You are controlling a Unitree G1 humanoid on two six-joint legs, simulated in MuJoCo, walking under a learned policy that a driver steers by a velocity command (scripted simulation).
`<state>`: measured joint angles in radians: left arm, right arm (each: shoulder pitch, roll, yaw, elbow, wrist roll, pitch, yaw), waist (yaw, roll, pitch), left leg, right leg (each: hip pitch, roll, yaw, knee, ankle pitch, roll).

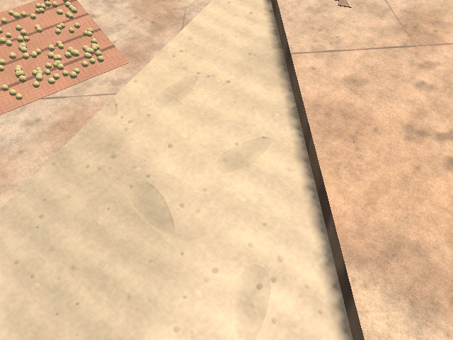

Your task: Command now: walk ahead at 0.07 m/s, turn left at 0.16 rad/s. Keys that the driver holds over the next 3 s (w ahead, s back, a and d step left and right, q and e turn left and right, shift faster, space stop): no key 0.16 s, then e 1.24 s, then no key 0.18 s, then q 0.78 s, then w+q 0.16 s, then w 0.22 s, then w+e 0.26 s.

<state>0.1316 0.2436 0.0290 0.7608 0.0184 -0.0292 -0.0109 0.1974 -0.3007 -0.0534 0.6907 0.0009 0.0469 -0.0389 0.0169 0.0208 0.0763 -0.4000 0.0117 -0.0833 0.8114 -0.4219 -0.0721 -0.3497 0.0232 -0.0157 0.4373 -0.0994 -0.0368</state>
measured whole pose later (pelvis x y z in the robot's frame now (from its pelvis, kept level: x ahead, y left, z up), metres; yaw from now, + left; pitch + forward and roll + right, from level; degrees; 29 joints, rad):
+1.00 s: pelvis +0.06 +0.05 +0.01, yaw -25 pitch +1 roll +0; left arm 0.19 0.36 0.12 0.73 -0.02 0.06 0.03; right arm 0.21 -0.25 -0.06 0.67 -0.02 -0.01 -0.04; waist 0.00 -0.05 0.03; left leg -0.23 0.00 0.02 0.44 -0.24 0.02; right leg -0.55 0.06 0.12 1.14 -0.39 0.08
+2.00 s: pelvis +0.06 +0.02 -0.01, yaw -35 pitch +1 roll -2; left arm 0.19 0.30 0.08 0.73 0.01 0.01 0.03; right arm 0.17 -0.31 -0.07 0.62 0.01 0.02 -0.02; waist 0.00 0.03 0.04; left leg -0.38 -0.02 -0.13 0.69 -0.33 -0.01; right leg -0.26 0.03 -0.04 0.57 -0.33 -0.02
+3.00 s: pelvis +0.24 +0.01 +0.01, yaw -16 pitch +2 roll +1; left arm 0.45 0.26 0.04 0.82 -0.02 -0.05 0.01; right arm 0.12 -0.29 -0.04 0.59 0.00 -0.09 0.02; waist 0.10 0.04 0.02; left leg -0.56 0.03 -0.06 0.69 -0.17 -0.05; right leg -0.07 0.01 0.11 0.30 -0.27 -0.02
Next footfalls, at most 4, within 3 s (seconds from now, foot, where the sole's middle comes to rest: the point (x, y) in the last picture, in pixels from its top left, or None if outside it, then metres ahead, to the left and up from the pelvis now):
0.08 left None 0.07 0.14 -0.77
0.82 left None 0.14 0.14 -0.77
1.26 right None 0.01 -0.09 -0.77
1.70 left None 0.18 0.09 -0.77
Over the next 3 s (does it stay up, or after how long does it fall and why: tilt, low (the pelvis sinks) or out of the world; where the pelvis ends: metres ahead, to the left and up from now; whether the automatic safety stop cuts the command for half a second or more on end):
stays up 0.24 0.01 0.01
